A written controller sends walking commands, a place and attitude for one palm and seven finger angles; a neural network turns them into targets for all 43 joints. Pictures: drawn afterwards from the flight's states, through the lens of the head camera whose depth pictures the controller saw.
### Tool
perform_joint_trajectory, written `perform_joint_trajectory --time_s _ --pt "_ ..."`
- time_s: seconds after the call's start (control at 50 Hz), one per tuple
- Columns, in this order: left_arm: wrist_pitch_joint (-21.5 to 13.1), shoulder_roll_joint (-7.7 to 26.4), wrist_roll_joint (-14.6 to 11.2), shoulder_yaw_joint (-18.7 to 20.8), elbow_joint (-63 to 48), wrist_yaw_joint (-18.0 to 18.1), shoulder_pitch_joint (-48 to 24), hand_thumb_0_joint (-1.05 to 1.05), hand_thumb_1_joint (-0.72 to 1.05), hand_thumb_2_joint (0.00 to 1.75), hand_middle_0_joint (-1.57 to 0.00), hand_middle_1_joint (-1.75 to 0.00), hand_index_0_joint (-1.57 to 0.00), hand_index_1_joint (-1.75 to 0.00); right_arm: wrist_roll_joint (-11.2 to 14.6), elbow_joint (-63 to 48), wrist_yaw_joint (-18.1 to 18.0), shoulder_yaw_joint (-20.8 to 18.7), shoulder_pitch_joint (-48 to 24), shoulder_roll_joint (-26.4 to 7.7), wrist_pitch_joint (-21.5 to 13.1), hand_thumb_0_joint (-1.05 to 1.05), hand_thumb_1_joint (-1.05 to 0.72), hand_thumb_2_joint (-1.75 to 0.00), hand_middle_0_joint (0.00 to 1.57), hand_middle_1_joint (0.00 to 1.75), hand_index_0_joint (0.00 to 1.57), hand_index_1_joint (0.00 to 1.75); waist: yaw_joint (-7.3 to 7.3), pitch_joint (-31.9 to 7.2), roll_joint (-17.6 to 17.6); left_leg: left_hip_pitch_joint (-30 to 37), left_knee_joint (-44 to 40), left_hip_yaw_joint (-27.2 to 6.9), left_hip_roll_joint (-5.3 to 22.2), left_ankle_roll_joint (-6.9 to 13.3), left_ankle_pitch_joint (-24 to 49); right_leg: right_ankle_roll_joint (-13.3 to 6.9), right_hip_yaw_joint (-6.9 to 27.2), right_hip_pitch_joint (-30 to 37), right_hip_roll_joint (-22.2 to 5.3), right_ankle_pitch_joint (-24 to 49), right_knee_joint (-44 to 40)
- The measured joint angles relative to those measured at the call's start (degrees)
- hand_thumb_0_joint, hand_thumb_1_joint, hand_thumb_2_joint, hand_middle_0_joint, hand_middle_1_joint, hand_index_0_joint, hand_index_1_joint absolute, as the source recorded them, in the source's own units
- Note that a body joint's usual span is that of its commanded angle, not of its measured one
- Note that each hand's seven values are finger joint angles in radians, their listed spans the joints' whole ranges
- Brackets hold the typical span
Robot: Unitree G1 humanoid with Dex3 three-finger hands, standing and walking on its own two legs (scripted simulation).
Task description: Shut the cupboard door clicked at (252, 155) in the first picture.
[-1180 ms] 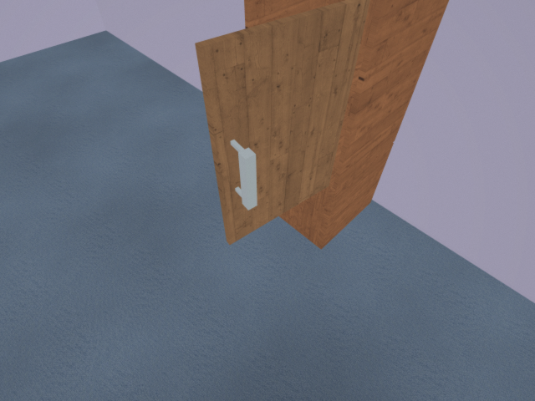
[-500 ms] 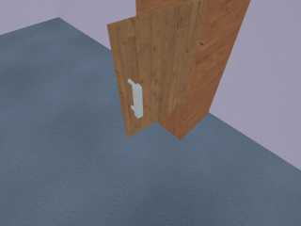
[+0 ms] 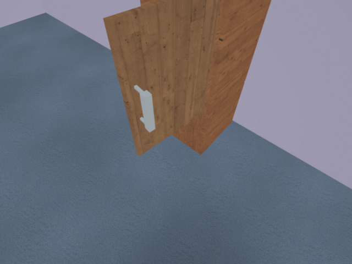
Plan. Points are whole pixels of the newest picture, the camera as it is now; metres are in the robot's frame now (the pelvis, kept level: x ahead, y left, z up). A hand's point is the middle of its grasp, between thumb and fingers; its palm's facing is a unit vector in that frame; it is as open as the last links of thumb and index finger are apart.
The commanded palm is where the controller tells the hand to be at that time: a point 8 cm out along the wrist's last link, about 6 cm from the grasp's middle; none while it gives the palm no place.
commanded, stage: walk to a spot facing it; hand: left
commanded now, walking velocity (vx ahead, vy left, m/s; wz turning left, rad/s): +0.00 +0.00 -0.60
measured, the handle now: (144, 109) +0.58 +0.15 -0.05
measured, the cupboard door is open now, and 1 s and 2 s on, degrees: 82 82 82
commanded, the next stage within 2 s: none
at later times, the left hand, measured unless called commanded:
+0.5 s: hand out of the picture +0.06 +0.14 -0.16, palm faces -0.18 -0.94 -0.27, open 7.4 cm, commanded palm none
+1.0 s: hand (127, 236) +0.21 +0.15 -0.17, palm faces -0.48 -0.84 -0.24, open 7.4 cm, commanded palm none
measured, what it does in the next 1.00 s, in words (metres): steps on the spot, turning right: left foot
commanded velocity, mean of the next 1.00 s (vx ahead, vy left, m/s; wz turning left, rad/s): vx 0.00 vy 0.00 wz -0.60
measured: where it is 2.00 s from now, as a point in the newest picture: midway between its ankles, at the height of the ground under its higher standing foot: outside the picture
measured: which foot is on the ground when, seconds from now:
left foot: down 0.00-0.22, up 0.24-0.74, down 0.76-1.00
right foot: down 0.00-0.76, up 0.78-1.00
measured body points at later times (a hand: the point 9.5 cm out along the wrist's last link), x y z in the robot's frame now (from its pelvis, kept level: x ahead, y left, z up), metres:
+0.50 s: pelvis -0.01 -0.04 +0.00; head +0.05 -0.08 +0.45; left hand +0.08 +0.19 -0.14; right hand +0.05 -0.32 -0.15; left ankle +0.01 +0.13 -0.66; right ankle -0.03 -0.11 -0.74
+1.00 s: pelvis +0.02 +0.00 +0.00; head +0.09 -0.01 +0.45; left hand +0.23 +0.20 -0.15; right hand -0.05 -0.25 -0.13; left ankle +0.07 +0.11 -0.74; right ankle -0.08 -0.12 -0.65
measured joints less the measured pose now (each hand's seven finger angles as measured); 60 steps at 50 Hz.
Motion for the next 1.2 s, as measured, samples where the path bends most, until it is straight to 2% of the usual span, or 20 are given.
perform_joint_trajectory --time_s 0.06,0.14,0.18,0.22,0.28,0.32,0.38,0.5,0.62,0.7,0.76,0.8,0.84,0.9,0.94,0.98,1.04,1.12,1.16,1.2 --pt "0.8 0.4 0.2 0.7 -1.7 -0.5 -0.4 0.01 0.90 0.90 -0.20 -0.30 -0.20 -0.30 -0.1 -1.6 -0.1 -0.6 -0.1 0.1 0.2 0.00 -0.90 -0.90 0.21 0.30 0.20 0.30 0.10 0.7 -0.7 -1.5 2.2 1.9 0.3 0.0 -1.0 0.1 1.5 -3.5 0.2 -1.4 4.9" --pt "1.8 0.5 0.5 1.7 -4.1 -1.1 -1.7 0.01 0.90 0.90 -0.20 -0.30 -0.20 -0.30 -0.6 -3.2 0.0 -1.2 -0.2 -0.8 -0.1 0.00 -0.90 -0.90 0.21 0.30 0.20 0.30 0.60 2.6 -0.1 -2.0 4.1 4.7 1.3 -0.2 -2.0 1.2 -0.8 -9.2 -1.5 -9.6 18.2" --pt "1.7 0.3 0.5 2.0 -5.3 -1.4 -2.0 0.01 0.91 0.90 -0.20 -0.30 -0.20 -0.30 -0.8 -3.7 0.0 -1.5 -0.2 -1.6 0.1 0.00 -0.90 -0.90 0.21 0.30 0.20 0.30 0.69 3.1 1.3 -2.3 5.6 5.4 2.6 -0.9 -2.7 1.5 -2.0 -9.3 -2.5 -9.7 18.2" --pt "0.7 0.8 0.8 2.1 -6.8 -1.6 -1.4 0.01 0.91 0.90 -0.20 -0.30 -0.20 -0.30 -0.5 -4.2 0.3 -1.7 0.0 -2.1 0.6 0.00 -0.90 -0.90 0.21 0.30 0.20 0.30 0.93 2.6 1.9 -4.2 9.7 5.8 3.9 -1.7 -4.6 1.3 -2.0 -7.3 -3.2 -3.3 11.2" --pt "-0.2 0.8 0.8 2.2 -7.3 -0.7 -1.6 0.01 0.91 0.90 -0.20 -0.30 -0.20 -0.30 0.1 -4.7 0.7 -2.3 -1.7 -2.7 2.2 0.00 -0.90 -0.90 0.21 0.30 0.20 0.30 0.71 3.3 2.8 -10.8 26.4 -1.3 2.6 -1.9 -13.2 -0.8 -1.9 -7.8 -1.2 -4.3 11.7" --pt "-0.2 0.8 0.6 2.2 -7.6 -0.2 -1.2 0.00 0.91 0.90 -0.20 -0.30 -0.20 -0.30 0.2 -5.3 1.0 -2.4 -3.0 -2.8 2.5 0.00 -0.90 -0.90 0.21 0.30 0.20 0.30 0.90 3.4 2.2 -14.3 34.5 -3.8 1.2 -2.1 -12.0 -1.6 -1.0 -7.0 -0.4 -3.1 9.0" --pt "-0.5 0.6 0.4 2.0 -7.8 0.3 -0.3 0.00 0.90 0.90 -0.20 -0.30 -0.20 -0.30 0.3 -6.9 1.1 -2.5 -4.8 -2.8 2.2 0.01 -0.90 -0.90 0.21 0.30 0.20 0.30 1.28 3.2 1.0 -17.2 38.6 -5.7 0.2 -2.8 -8.8 -1.9 1.4 -5.9 0.5 0.2 4.2" --pt "-0.6 -0.4 0.4 1.6 -8.1 0.2 1.5 0.01 0.90 0.90 -0.20 -0.30 -0.20 -0.30 0.5 -9.4 0.8 -2.4 -7.6 -2.9 2.0 0.00 -0.90 -0.90 0.20 0.30 0.20 0.30 1.63 2.0 0.6 -18.4 36.0 -8.7 -0.2 -3.7 -6.3 -1.9 5.3 -4.4 2.3 3.0 -0.4" --pt "-0.4 -0.3 0.7 1.6 -9.2 -0.1 2.0 0.01 0.90 0.90 -0.21 -0.30 -0.20 -0.30 0.7 -10.8 0.7 -2.0 -9.1 -2.1 1.8 0.00 -0.90 -0.90 0.20 0.30 0.20 0.30 2.64 1.4 -0.4 -16.9 29.3 -9.5 -1.1 -3.6 -7.7 -1.4 8.6 -4.4 3.5 3.3 -0.6" --pt "-0.1 0.7 0.9 2.0 -9.5 -0.1 2.0 0.01 0.90 0.90 -0.21 -0.30 -0.20 -0.30 1.2 -11.9 0.8 -1.5 -9.3 -1.1 1.1 0.00 -0.90 -0.90 0.20 0.30 0.20 0.30 3.01 1.1 -1.7 -13.6 19.9 -9.3 -2.4 -3.0 -8.2 -0.3 11.4 -5.3 4.1 2.8 0.6" --pt "0.6 1.6 0.5 2.4 -9.8 -0.1 2.3 0.01 0.90 0.90 -0.21 -0.30 -0.20 -0.30 1.3 -13.1 0.8 -0.8 -7.8 -0.9 -0.2 0.00 -0.90 -0.90 0.21 0.30 0.20 0.30 2.20 -0.3 -1.4 -7.8 5.8 -9.5 -1.9 -1.8 -2.0 1.0 12.6 -7.3 5.6 0.9 4.1" --pt "1.2 2.8 0.3 2.7 -9.4 -0.4 0.7 0.01 0.90 0.90 -0.21 -0.30 -0.20 -0.30 0.7 -13.2 0.6 -0.5 -6.5 -0.6 -1.0 0.00 -0.90 -0.90 0.21 0.30 0.20 0.30 1.71 0.2 -2.0 -7.5 5.6 -8.8 -1.9 -0.2 -1.4 2.4 9.9 -11.2 4.8 -8.3 13.9" --pt "1.3 4.0 0.7 3.2 -10.1 -0.9 -0.5 0.01 0.90 0.90 -0.20 -0.30 -0.20 -0.30 -0.1 -13.2 0.4 0.3 -5.0 -0.2 -0.8 0.00 -0.90 -0.90 0.21 0.30 0.20 0.30 2.12 0.9 -2.6 -6.5 5.3 -7.3 -1.1 0.3 -1.7 4.0 5.8 -15.6 3.2 -12.3 25.8" --pt "1.2 5.3 0.8 3.8 -11.0 -1.6 -1.9 0.01 0.91 0.90 -0.20 -0.30 -0.20 -0.30 -0.6 -12.9 0.3 1.0 -2.3 0.0 -0.7 0.00 -0.90 -0.90 0.21 0.30 0.20 0.30 1.99 1.5 -2.0 -4.6 2.8 -5.7 0.7 0.2 -0.8 5.6 2.2 -20.1 0.6 -10.8 38.0" --pt "1.3 5.8 0.7 3.9 -11.6 -1.9 -2.5 0.01 0.91 0.90 -0.20 -0.30 -0.19 -0.30 -0.6 -12.5 0.3 1.0 -0.9 -0.1 -0.6 0.00 -0.90 -0.90 0.21 0.30 0.20 0.30 1.80 1.7 -1.6 -3.6 1.5 -4.3 1.7 0.0 -0.4 6.2 1.0 -21.2 -1.3 -9.1 40.1" --pt "1.5 6.0 0.5 3.8 -11.9 -2.3 -3.1 0.01 0.91 0.90 -0.20 -0.30 -0.19 -0.30 -0.6 -12.1 0.4 0.9 0.4 -0.4 -0.6 0.00 -0.90 -0.90 0.21 0.30 0.20 0.30 1.43 1.9 -1.1 -2.8 0.9 -2.6 2.7 -0.2 -0.5 6.6 0.0 -21.0 -3.1 -8.0 38.3" --pt "1.9 5.9 0.5 3.3 -11.8 -2.7 -4.3 0.01 0.91 0.90 -0.20 -0.30 -0.19 -0.30 -0.7 -11.5 0.8 0.4 2.0 -1.0 -0.6 0.00 -0.90 -0.90 0.21 0.30 0.20 0.30 0.41 2.4 -0.4 -2.1 1.4 -0.1 3.9 -0.8 -1.4 6.4 -1.8 -18.3 -4.9 -7.5 29.7" --pt "1.8 5.0 0.4 2.4 -11.8 -3.1 -6.3 0.01 0.91 0.90 -0.20 -0.30 -0.19 -0.30 -0.7 -10.7 1.2 -0.4 3.7 -2.5 -0.4 0.00 -0.90 -0.90 0.21 0.30 0.20 0.30 -1.30 2.8 0.7 -2.3 4.7 3.0 5.5 -2.0 -3.9 4.9 -4.0 -12.8 -4.9 -6.8 17.3" --pt "1.0 4.7 0.3 1.8 -12.4 -3.2 -6.8 0.01 0.91 0.90 -0.20 -0.30 -0.19 -0.30 -0.4 -10.5 1.5 -0.9 5.0 -3.5 -0.1 0.00 -0.90 -0.90 0.21 0.30 0.20 0.30 -1.79 2.4 1.2 -3.4 8.6 4.2 6.3 -3.1 -6.3 3.6 -4.9 -8.5 -4.5 -0.4 8.6" --pt "-0.4 3.6 0.4 1.4 -12.5 -2.5 -7.4 0.01 0.91 0.90 -0.20 -0.30 -0.19 -0.30 0.1 -9.5 1.4 -1.4 4.4 -5.0 1.0 0.00 -0.90 -0.90 0.21 0.30 0.20 0.30 -1.83 2.9 2.7 -7.2 19.5 1.8 6.4 -3.4 -12.5 1.9 -4.0 -8.8 -3.2 -2.8 9.2"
